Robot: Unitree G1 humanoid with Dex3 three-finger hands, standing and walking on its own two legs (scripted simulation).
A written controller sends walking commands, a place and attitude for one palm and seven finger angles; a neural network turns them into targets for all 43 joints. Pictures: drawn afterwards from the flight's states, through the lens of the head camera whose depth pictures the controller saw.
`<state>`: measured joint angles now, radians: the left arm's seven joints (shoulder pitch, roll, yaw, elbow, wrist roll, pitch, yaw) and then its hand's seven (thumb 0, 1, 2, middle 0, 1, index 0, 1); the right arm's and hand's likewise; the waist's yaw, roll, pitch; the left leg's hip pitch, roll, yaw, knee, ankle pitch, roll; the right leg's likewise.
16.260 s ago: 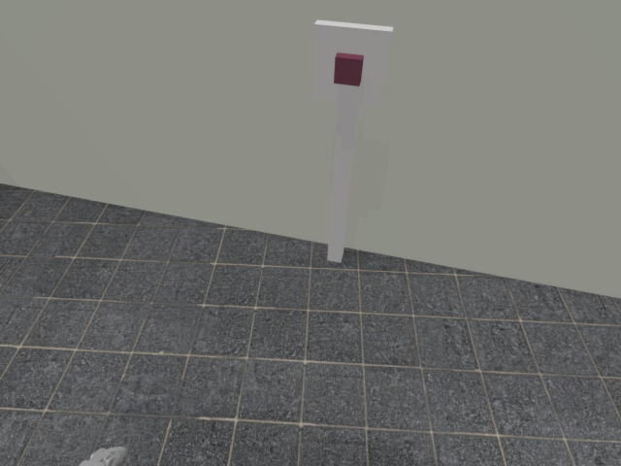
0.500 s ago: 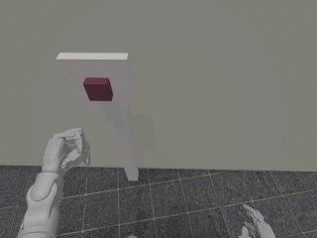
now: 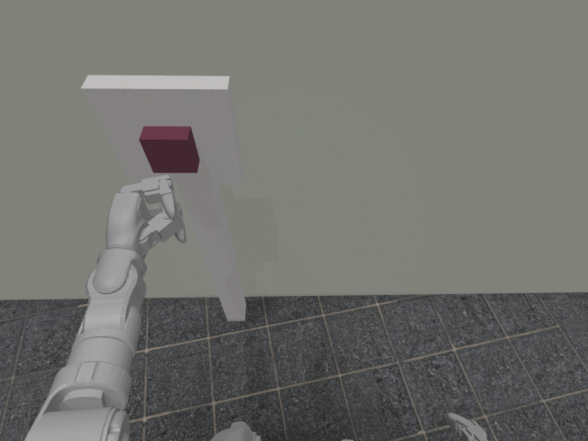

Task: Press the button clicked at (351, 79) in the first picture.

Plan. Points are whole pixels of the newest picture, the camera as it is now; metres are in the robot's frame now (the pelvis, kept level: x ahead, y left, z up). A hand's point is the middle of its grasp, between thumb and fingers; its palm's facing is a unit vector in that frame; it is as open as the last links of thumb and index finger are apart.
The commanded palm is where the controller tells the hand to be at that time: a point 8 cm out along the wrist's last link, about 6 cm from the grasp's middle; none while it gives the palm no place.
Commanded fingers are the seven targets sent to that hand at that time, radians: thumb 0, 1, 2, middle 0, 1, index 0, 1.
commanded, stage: aim a knuckle at the button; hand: left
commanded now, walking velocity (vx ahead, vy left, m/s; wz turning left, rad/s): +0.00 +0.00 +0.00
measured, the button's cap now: (171, 148) +0.50 +0.19 +0.10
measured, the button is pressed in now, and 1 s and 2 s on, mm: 0 0 12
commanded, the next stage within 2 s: press the button with the knuckle in 0.88 s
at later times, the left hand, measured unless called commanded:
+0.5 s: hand (180, 222) +0.39 +0.16 +0.06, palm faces +0.03 -1.00 -0.03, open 3.1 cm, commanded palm +0.37 +0.21 +0.07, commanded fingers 0.00 0.90 0.90 -1.30 -1.50 -1.30 -1.50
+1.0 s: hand (180, 216) +0.40 +0.16 +0.06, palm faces +0.04 -1.00 -0.03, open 3.1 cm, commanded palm +0.38 +0.21 +0.07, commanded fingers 0.00 0.90 0.90 -1.30 -1.50 -1.30 -1.50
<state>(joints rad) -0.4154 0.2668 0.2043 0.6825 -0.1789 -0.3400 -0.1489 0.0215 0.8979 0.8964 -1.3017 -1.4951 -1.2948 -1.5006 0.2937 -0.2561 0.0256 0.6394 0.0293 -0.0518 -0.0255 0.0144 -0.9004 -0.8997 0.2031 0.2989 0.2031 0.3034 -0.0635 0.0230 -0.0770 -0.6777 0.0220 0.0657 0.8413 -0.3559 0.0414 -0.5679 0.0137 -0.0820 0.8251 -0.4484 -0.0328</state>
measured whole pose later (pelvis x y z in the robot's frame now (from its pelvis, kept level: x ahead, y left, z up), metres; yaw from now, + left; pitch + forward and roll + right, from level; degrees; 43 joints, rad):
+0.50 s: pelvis -0.01 +0.00 +0.00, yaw +0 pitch +11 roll -1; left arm -0.45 0.27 0.20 0.77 -0.17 -0.39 -0.12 0.02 0.90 0.90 -1.30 -1.50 -1.30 -1.50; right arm 0.31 -0.26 0.02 0.63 0.03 0.01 -0.01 0.01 -0.90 -0.90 0.20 0.30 0.20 0.30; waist -0.06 0.03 -0.08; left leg -0.70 0.03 0.06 0.86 -0.35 0.04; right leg -0.59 0.02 -0.08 0.84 -0.45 -0.04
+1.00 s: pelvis +0.00 -0.01 +0.00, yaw +0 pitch +12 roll -1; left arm -0.44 0.28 0.23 0.76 -0.18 -0.39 -0.15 0.02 0.90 0.90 -1.30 -1.50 -1.29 -1.50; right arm 0.33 -0.26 0.02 0.62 0.04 0.02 -0.01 0.01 -0.90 -0.90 0.20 0.30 0.20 0.30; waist -0.06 0.03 -0.09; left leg -0.70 0.04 0.06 0.85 -0.37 0.03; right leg -0.59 0.03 -0.08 0.84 -0.46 -0.05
